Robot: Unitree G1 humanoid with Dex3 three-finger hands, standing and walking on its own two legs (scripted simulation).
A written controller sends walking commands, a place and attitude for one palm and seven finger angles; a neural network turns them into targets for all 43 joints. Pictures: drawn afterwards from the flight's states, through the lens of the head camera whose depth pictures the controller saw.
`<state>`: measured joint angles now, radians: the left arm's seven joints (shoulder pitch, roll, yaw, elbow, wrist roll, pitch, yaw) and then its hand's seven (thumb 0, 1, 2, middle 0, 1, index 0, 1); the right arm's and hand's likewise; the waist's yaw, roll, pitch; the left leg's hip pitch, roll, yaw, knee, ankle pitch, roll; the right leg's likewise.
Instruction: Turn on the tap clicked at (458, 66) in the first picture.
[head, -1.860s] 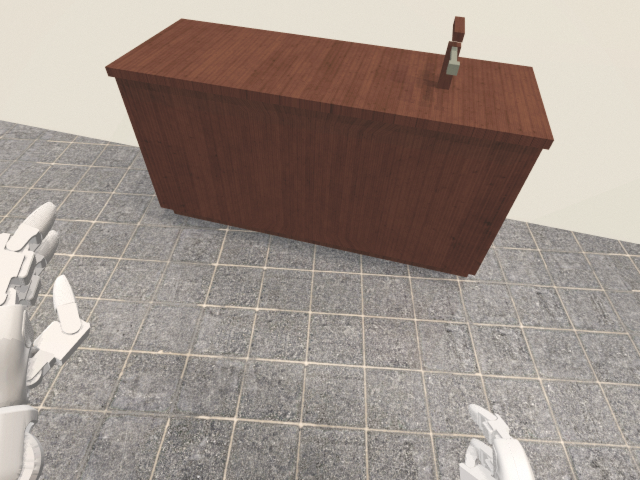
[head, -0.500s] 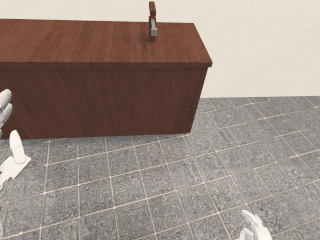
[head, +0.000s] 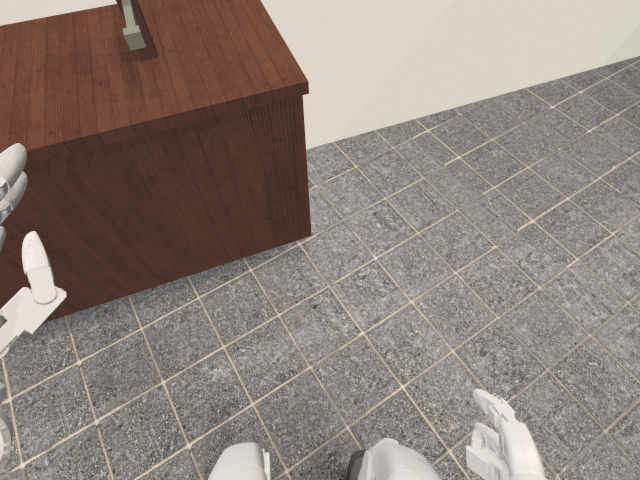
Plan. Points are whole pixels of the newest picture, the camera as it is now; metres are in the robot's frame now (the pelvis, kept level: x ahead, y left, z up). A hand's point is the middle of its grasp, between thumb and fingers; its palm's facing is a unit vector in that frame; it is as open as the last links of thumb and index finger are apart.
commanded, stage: take the last steps up to it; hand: left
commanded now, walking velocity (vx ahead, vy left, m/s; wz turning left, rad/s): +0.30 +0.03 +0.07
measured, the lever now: (134, 37) +0.78 +0.38 +0.08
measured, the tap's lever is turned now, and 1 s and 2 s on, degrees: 0 0 0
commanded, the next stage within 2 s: come to a stop and stand still in 1.50 s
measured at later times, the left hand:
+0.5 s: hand (35, 193) +0.34 +0.29 +0.19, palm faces +0.48 -0.83 -0.27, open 7.4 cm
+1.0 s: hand (158, 103) +0.46 +0.20 +0.20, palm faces +0.38 -0.83 -0.41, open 7.4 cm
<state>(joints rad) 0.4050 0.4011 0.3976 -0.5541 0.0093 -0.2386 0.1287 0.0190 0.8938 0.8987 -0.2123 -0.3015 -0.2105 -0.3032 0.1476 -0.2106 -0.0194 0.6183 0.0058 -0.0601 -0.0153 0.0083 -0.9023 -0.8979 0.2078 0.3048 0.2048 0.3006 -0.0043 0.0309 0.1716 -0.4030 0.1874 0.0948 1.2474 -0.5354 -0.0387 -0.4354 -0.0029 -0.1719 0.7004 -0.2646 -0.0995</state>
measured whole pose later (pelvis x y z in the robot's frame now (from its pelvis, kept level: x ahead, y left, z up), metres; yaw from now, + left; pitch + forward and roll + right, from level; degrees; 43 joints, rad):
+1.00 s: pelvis +0.23 -0.02 +0.02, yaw +1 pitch -1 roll +0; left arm 0.42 0.33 0.32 -0.52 -0.01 -0.20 0.14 0.02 0.89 0.90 -0.21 -0.30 -0.21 -0.30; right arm 0.17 -0.23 -0.02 0.65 0.01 -0.06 -0.05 0.01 -0.90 -0.90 0.21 0.30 0.20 0.30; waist -0.01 0.02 0.08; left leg -0.45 0.06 0.03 1.20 -0.42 -0.01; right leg -0.30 -0.02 -0.19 0.59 -0.27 -0.08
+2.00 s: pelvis +0.36 -0.03 +0.02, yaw +2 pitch -1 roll -1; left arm 0.51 0.39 0.36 -0.58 -0.02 -0.22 0.17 0.02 0.89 0.90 -0.22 -0.30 -0.21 -0.30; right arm 0.17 -0.25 -0.03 0.57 0.00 -0.04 -0.07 0.01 -0.91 -0.90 0.20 0.30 0.20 0.30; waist -0.04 -0.01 0.07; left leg -0.27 0.02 0.03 0.57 -0.27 -0.01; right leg -0.28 -0.03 -0.12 0.56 -0.26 -0.02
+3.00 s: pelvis +0.38 +0.01 +0.03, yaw +1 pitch +1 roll -1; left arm 0.46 0.35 0.36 -0.50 -0.04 -0.20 0.13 0.02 0.89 0.90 -0.21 -0.30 -0.21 -0.30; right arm 0.18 -0.21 0.03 0.55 -0.01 -0.09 -0.04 0.01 -0.90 -0.90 0.21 0.30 0.20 0.30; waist 0.01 0.01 0.03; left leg -0.23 -0.02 0.07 0.45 -0.24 0.05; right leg -0.21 0.01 -0.04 0.39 -0.20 0.00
